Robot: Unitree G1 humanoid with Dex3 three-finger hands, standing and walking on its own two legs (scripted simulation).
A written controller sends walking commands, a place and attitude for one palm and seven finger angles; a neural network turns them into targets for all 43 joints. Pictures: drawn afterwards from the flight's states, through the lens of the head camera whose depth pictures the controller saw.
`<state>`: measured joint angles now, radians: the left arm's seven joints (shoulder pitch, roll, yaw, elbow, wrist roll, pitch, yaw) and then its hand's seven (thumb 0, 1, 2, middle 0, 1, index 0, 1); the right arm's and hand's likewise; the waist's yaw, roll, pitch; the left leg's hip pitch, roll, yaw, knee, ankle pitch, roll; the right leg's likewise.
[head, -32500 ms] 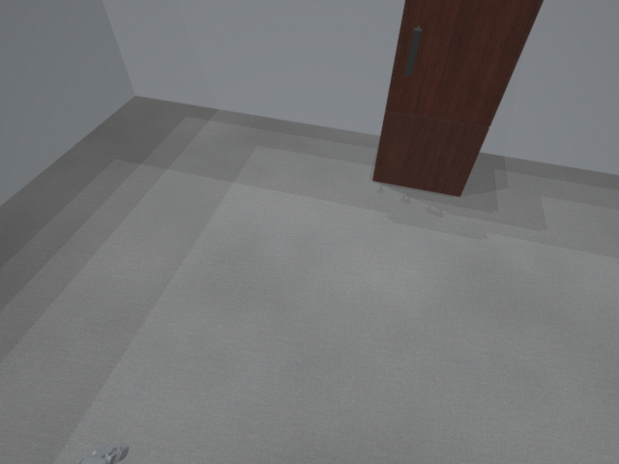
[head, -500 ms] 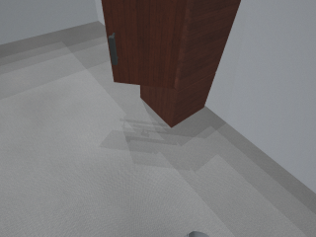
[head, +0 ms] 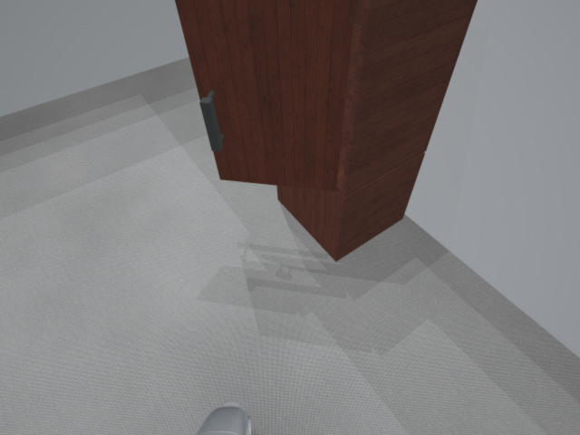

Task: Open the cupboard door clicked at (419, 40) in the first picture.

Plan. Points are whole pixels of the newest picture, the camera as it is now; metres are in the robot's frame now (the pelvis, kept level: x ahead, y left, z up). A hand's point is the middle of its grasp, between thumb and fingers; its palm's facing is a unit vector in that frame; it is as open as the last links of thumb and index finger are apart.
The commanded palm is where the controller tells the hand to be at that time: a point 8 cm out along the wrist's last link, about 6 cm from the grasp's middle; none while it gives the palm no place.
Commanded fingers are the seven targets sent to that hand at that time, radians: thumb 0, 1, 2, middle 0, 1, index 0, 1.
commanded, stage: take the last steps up to it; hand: left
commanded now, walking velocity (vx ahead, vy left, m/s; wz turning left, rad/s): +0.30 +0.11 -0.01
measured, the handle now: (214, 121) +0.89 +0.27 -0.10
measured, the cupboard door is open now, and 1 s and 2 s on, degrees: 45 45 45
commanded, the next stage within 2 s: come to a stop and stand still in 0.58 s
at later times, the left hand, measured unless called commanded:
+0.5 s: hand (153, 374) +0.24 +0.27 -0.18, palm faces +0.03 -0.98 -0.21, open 7.3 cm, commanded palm none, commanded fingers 0.00 0.90 0.90 -0.20 -0.30 -0.20 -0.30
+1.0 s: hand (175, 327) +0.33 +0.26 -0.20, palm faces +0.01 -0.98 -0.21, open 7.3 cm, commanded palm none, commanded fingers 0.00 0.90 0.90 -0.20 -0.30 -0.20 -0.30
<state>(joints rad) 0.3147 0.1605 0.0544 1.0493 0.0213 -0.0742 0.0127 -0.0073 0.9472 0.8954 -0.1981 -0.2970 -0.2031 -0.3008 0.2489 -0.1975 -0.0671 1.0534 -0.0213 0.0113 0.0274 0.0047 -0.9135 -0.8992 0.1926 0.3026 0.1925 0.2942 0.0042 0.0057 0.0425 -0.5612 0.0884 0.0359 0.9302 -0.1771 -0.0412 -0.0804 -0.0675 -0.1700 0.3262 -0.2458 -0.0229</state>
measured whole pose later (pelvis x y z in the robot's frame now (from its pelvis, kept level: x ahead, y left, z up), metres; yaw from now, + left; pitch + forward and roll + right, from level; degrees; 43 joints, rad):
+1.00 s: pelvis +0.29 +0.08 -0.02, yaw -3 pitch -1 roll -1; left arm 0.22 0.17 0.05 1.04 0.01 0.03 0.03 0.00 0.93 0.90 -0.20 -0.30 -0.20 -0.30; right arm 0.20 -0.17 -0.04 1.05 -0.01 0.03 -0.02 0.00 -0.92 -0.90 0.20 0.30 0.20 0.29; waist 0.01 0.00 0.06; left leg -0.31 0.04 0.04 0.55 -0.18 0.00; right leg -0.24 -0.02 -0.11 0.58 -0.31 -0.02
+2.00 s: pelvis +0.22 +0.06 -0.02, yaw -4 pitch -1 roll -1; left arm 0.34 0.21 0.01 1.03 0.02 0.00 0.02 0.01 0.91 0.90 -0.20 -0.30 -0.20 -0.30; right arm 0.35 -0.17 -0.01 1.08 -0.02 0.01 -0.01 0.00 -0.91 -0.90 0.20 0.30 0.20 0.29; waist -0.01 -0.02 0.00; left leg -0.34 0.01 0.05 0.50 -0.15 0.04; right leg -0.23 0.02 -0.04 0.51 -0.27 -0.03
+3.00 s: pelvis +0.33 +0.11 -0.02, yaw -5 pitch +0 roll +0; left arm 0.29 0.21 0.04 1.06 0.03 0.05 0.04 0.01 0.91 0.90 -0.20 -0.30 -0.20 -0.30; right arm 0.28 -0.17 0.01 1.02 -0.01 -0.02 -0.02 0.00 -0.91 -0.90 0.20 0.30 0.20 0.29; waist 0.01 -0.06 0.06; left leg -0.19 -0.08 0.14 0.52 -0.34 0.13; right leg -0.38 -0.06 -0.02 1.08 -0.49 -0.01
